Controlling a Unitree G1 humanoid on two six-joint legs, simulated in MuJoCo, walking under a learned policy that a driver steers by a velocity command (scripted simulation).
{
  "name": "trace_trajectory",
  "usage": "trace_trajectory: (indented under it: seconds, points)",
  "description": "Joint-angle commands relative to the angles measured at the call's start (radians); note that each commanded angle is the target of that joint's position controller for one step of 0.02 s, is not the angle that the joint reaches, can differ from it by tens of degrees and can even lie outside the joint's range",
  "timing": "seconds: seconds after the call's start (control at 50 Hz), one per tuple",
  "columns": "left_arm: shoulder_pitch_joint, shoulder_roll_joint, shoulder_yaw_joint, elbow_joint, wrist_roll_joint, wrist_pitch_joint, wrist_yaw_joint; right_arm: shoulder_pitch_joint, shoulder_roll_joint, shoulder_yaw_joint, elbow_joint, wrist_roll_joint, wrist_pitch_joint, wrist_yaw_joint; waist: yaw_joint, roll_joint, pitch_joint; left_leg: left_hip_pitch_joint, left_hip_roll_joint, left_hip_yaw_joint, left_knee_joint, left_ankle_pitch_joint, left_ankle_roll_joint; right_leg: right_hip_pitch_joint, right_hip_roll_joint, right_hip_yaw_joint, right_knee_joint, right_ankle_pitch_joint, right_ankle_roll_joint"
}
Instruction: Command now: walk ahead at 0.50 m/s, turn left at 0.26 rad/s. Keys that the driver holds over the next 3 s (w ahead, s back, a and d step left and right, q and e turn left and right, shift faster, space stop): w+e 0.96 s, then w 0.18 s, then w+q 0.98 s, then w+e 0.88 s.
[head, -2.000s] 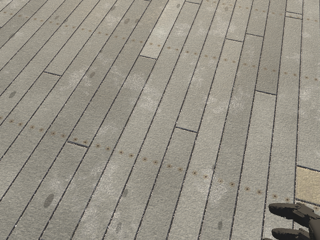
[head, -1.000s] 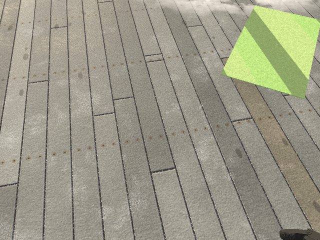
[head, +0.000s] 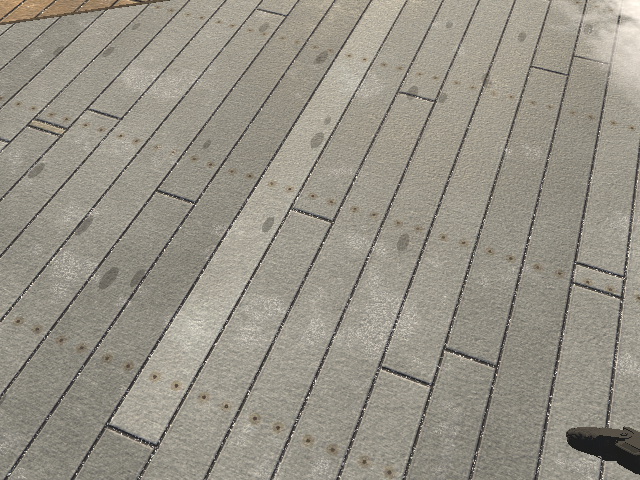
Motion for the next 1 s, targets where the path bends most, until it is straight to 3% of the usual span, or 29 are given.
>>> trace_trajectory:
  seconds: [0.02, 0.04, 0.06, 0.08, 0.1, 0.14, 0.22, 0.28, 0.34, 0.4, 0.44, 0.48, 0.5, 0.52, 0.54, 0.56, 0.58, 0.6, 0.62, 0.64, 0.7, 0.74, 0.8, 0.84, 0.9, 0.94, 0.96, 0.98, 1.0]
  points:
    - [-0.037, 0.152, 0.012, -0.104, -0.04, -0.057, -0.024, 0.364, -0.192, -0.061, 0.016, -0.011, -0.015, -0.013, -0.206, 0.082, -0.39, 0.889, 0.379, -0.708, -0.316, -0.127, 0.254, -0.714, 0.036, 0.218, 0.61, -0.049, -0.037]
    - [-0.1, 0.138, 0.005, -0.127, -0.05, -0.061, -0.023, 0.305, -0.172, -0.052, 0.022, -0.014, -0.023, -0.013, -0.179, 0.069, -0.254, 0.729, 0.342, -0.552, -0.324, -0.059, 0.212, -0.726, -0.005, 0.2, 0.554, 0.03, -0.05]
    - [-0.111, 0.125, 0.004, -0.116, -0.032, -0.057, -0.015, 0.237, -0.136, -0.04, 0.028, -0.016, -0.029, -0.014, -0.136, 0.024, -0.175, 0.581, 0.299, -0.434, -0.341, 0.025, 0.178, -0.682, -0.047, 0.196, 0.479, 0.102, -0.046]
    - [-0.087, 0.125, 0.009, -0.103, -0.021, -0.044, -0.013, 0.19, -0.103, -0.029, 0.027, -0.025, -0.037, -0.014, -0.096, 0.049, -0.135, 0.471, 0.264, -0.349, -0.372, 0.1, 0.161, -0.611, -0.073, 0.207, 0.425, 0.155, -0.04]
    - [-0.046, 0.114, 0.008, -0.085, -0.02, -0.027, -0.014, 0.164, -0.092, -0.026, 0.029, -0.03, -0.045, -0.013, -0.068, 0.07, -0.124, 0.4, 0.247, -0.298, -0.412, 0.114, 0.153, -0.547, -0.083, 0.212, 0.409, 0.195, -0.033]
    - [-0.013, 0.079, 0.005, -0.064, -0.019, 0.0, -0.01, 0.151, -0.093, -0.028, 0.05, -0.033, -0.067, -0.013, -0.045, 0.058, -0.102, 0.339, 0.241, -0.213, -0.468, 0.173, 0.158, -0.524, -0.076, 0.214, 0.378, 0.251, -0.013]
    - [-0.097, 0.054, 0.004, -0.084, -0.015, 0.006, -0.006, 0.174, -0.096, -0.032, 0.097, -0.044, -0.082, -0.029, -0.066, 0.037, -0.038, 0.367, 0.215, -0.059, -0.508, 0.242, 0.118, -0.618, -0.047, 0.257, 0.192, 0.462, 0.007]
    - [-0.168, 0.029, -0.005, -0.102, -0.012, -0.005, -0.023, 0.176, -0.109, -0.033, 0.116, -0.039, -0.081, -0.038, -0.094, 0.034, -0.015, 0.392, 0.202, 0.028, -0.528, 0.238, 0.083, -0.588, -0.022, 0.21, 0.003, 0.62, -0.004]
    - [-0.253, 0.009, -0.017, -0.139, -0.011, -0.007, -0.041, 0.228, -0.126, -0.04, 0.155, -0.029, -0.071, -0.044, -0.135, 0.017, 0.025, 0.485, 0.239, 0.061, -0.525, 0.262, 0.076, -0.617, -0.011, 0.177, -0.107, 0.632, -0.027]
    - [-0.304, 0.013, -0.018, -0.183, -0.009, -0.008, -0.063, 0.258, -0.141, -0.048, 0.183, -0.016, -0.044, -0.05, -0.145, 0.018, 0.036, 0.625, 0.281, 0.08, -0.457, 0.382, 0.066, -0.675, 0.006, 0.142, -0.161, 0.516, -0.062]
    - [-0.286, 0.032, -0.009, -0.203, -0.009, -0.005, -0.074, 0.239, -0.166, -0.056, 0.183, -0.01, -0.026, -0.06, -0.114, 0.048, 0.002, 0.669, 0.289, 0.107, -0.357, 0.657, 0.043, -0.613, 0.049, 0.09, -0.172, 0.407, -0.097]
    - [-0.155, 0.085, 0.02, -0.189, -0.009, 0.003, -0.072, 0.219, -0.191, -0.061, 0.175, -0.01, -0.009, -0.074, -0.033, 0.084, -0.1, 0.663, 0.273, 0.135, -0.137, 0.955, 0.012, -0.415, 0.125, 0.034, -0.16, 0.315, -0.143]
    - [-0.001, 0.137, 0.049, -0.156, -0.011, 0.005, -0.06, 0.202, -0.185, -0.056, 0.17, -0.006, -0.005, -0.08, 0.056, 0.06, -0.18, 0.563, 0.233, 0.159, 0.078, 0.913, -0.022, -0.18, 0.16, 0.047, -0.226, 0.372, -0.183]
    - [0.133, 0.23, 0.078, -0.137, -0.014, 0.016, -0.037, 0.234, -0.136, -0.035, 0.151, -0.029, -0.018, -0.082, 0.093, -0.088, -0.287, 0.312, 0.173, 0.162, 0.397, 0.521, -0.065, 0.129, -0.004, 0.312, -0.242, 0.415, -0.254]
    - [0.081, 0.275, 0.082, -0.162, -0.023, 0.01, -0.035, 0.312, -0.021, 0.002, 0.11, -0.04, -0.05, -0.06, -0.016, -0.302, -0.392, -0.119, -0.074, 0.022, 0.758, -0.386, -0.133, 0.444, -0.232, 0.898, -0.379, 0.251, -0.471]
    - [0.099, 0.193, 0.058, -0.172, -0.016, 0.003, -0.038, 0.219, -0.114, -0.014, 0.106, -0.009, -0.091, -0.038, 0.061, -0.162, -0.436, -0.228, -0.021, -0.173, 0.804, -0.39, -0.101, 0.473, -0.235, 0.938, -0.464, 0.175, -0.442]
    - [0.071, 0.149, 0.046, -0.173, -0.009, -0.003, -0.035, 0.133, -0.136, -0.017, 0.073, 0.024, -0.111, -0.028, 0.062, -0.108, -0.3, -0.27, 0.023, -0.161, 0.759, -0.316, -0.078, 0.368, -0.202, 0.785, -0.473, 0.212, -0.393]
    - [0.011, 0.135, 0.041, -0.179, -0.009, -0.008, -0.036, 0.109, -0.118, -0.012, 0.067, 0.012, -0.12, -0.033, 0.011, -0.001, -0.188, -0.25, 0.067, -0.149, 0.649, -0.249, -0.073, 0.206, -0.159, 0.673, -0.48, 0.322, -0.36]
    - [-0.044, 0.099, 0.031, -0.19, -0.008, -0.011, -0.033, 0.102, -0.129, -0.021, 0.073, -0.017, -0.117, -0.04, -0.022, 0.008, -0.144, -0.195, 0.098, -0.142, 0.555, -0.212, -0.082, 0.098, -0.125, 0.592, -0.491, 0.429, -0.341]
    - [-0.073, 0.091, 0.025, -0.208, 0.004, -0.01, -0.027, 0.12, -0.128, -0.024, 0.075, -0.025, -0.106, -0.039, -0.051, -0.022, -0.121, -0.134, 0.109, -0.142, 0.527, -0.188, -0.093, 0.013, -0.102, 0.556, -0.512, 0.506, -0.343]
    - [-0.084, 0.113, 0.032, -0.215, -0.001, -0.011, -0.013, 0.145, -0.096, -0.018, 0.076, -0.036, -0.076, -0.043, -0.081, -0.036, -0.094, -0.087, 0.111, -0.11, 0.391, -0.146, -0.146, -0.117, -0.07, 0.476, -0.549, 0.625, -0.347]
    - [-0.07, 0.14, 0.04, -0.208, -0.005, -0.007, 0.0, 0.076, -0.07, -0.006, 0.055, -0.038, -0.069, -0.046, -0.063, -0.047, -0.069, -0.072, 0.093, -0.09, 0.242, -0.03, -0.174, -0.18, -0.03, 0.415, -0.555, 0.62, -0.322]
    - [-0.033, 0.147, 0.043, -0.195, -0.012, 0.006, 0.011, -0.035, -0.047, 0.005, 0.034, -0.031, -0.076, -0.038, -0.012, -0.084, -0.066, 0.019, 0.04, -0.077, 0.007, 0.191, -0.183, -0.224, 0.024, 0.375, -0.529, 0.515, -0.263]
    - [0.006, 0.15, 0.044, -0.18, -0.015, 0.013, 0.012, -0.082, -0.06, 0.001, 0.02, -0.018, -0.082, -0.031, 0.009, -0.095, -0.071, 0.053, 0.016, -0.087, -0.066, 0.24, -0.18, -0.203, 0.008, 0.418, -0.507, 0.453, -0.248]
    - [0.023, 0.138, 0.044, -0.172, -0.019, 0.021, 0.016, -0.082, -0.102, -0.016, 0.015, -0.011, -0.095, -0.022, -0.005, -0.115, -0.076, 0.074, 0.015, -0.129, -0.14, 0.175, -0.148, -0.111, -0.033, 0.518, -0.424, 0.385, -0.225]
    - [-0.003, 0.13, 0.044, -0.178, -0.015, 0.025, 0.016, -0.006, -0.124, -0.031, 0.033, -0.009, -0.105, -0.022, -0.056, -0.142, -0.085, 0.165, 0.015, -0.119, -0.174, 0.113, -0.109, -0.096, -0.037, 0.557, -0.352, 0.398, -0.201]
    - [-0.009, 0.1, 0.034, -0.185, -0.01, 0.024, 0.014, 0.082, -0.146, -0.045, 0.054, -0.017, -0.109, -0.028, -0.101, -0.135, -0.132, 0.303, 0.029, -0.115, -0.198, 0.106, -0.079, -0.121, 0.006, 0.533, -0.258, 0.432, -0.172]
    - [-0.001, 0.037, 0.01, -0.197, 0.004, 0.02, 0.01, 0.221, -0.193, -0.058, 0.068, -0.036, -0.113, -0.035, -0.158, -0.047, -0.261, 0.526, 0.176, -0.247, -0.187, 0.041, -0.017, -0.201, 0.062, 0.452, -0.009, 0.346, -0.136]
    - [0.158, -0.033, -0.012, -0.214, -0.017, 0.008, 0.008, 0.323, -0.283, -0.08, 0.107, -0.047, -0.1, -0.032, -0.1, 0.271, -0.387, 0.855, 0.396, -0.704, -0.263, -0.151, 0.161, -0.541, 0.211, 0.315, 0.332, -0.044, -0.061]
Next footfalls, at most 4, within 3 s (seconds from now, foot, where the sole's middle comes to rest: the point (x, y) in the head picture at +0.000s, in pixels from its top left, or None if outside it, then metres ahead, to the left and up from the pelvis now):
0.50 right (429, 479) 0.44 -0.16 -0.75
0.98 left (377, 325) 0.77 -0.05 -0.75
1.44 right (522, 308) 0.84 -0.39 -0.75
1.94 left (439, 191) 1.19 -0.22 -0.75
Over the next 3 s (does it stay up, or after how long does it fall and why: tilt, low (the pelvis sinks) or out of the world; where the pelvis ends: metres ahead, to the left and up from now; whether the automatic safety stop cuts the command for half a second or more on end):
stays up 1.63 -0.37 0.01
